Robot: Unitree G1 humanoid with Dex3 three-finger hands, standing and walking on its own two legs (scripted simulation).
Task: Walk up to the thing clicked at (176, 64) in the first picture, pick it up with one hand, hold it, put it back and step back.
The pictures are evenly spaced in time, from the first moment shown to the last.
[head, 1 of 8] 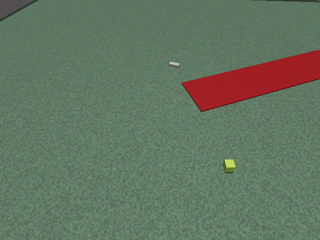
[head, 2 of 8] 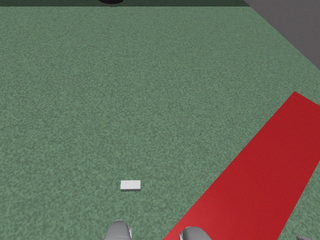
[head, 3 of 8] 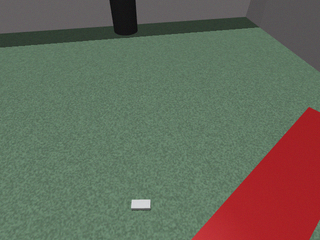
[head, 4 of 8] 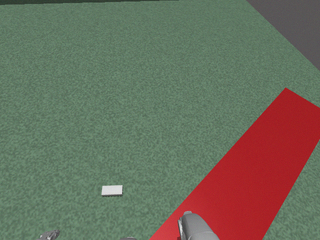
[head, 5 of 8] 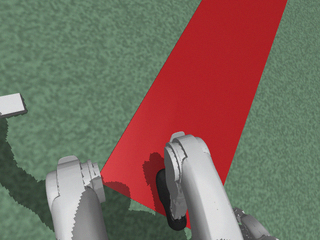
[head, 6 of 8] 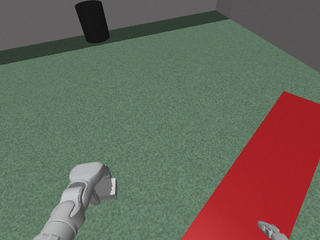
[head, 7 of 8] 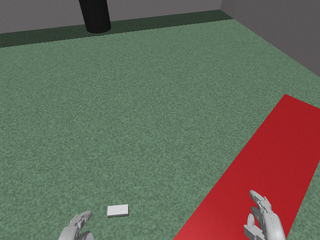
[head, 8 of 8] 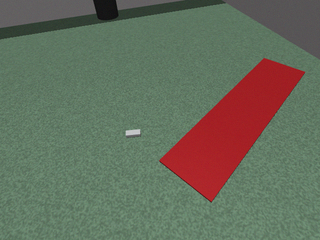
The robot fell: no
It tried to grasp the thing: yes
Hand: left
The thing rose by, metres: 0.68
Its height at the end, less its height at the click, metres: +0.00
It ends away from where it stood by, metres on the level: 0.01
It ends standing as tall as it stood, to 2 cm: yes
